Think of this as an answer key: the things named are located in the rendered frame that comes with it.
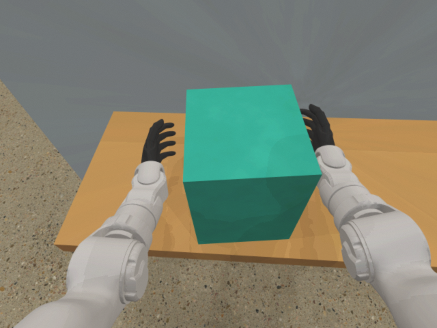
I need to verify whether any robot right hand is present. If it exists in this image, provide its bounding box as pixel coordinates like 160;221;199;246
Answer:
300;104;335;152

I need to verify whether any table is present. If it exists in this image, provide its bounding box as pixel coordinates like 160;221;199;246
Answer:
54;111;437;273

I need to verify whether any robot left upper arm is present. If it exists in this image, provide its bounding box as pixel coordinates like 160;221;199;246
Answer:
13;236;148;328

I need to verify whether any robot left hand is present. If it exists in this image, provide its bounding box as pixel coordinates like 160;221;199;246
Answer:
141;119;175;163

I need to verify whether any robot right upper arm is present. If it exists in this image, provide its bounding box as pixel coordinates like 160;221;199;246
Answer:
339;210;437;328

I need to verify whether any robot left forearm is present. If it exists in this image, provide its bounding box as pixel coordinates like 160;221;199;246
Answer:
66;161;169;291

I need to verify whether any robot right forearm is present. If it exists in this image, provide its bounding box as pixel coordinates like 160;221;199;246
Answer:
315;145;431;266

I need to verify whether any carton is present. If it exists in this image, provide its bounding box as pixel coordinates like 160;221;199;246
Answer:
183;84;322;244

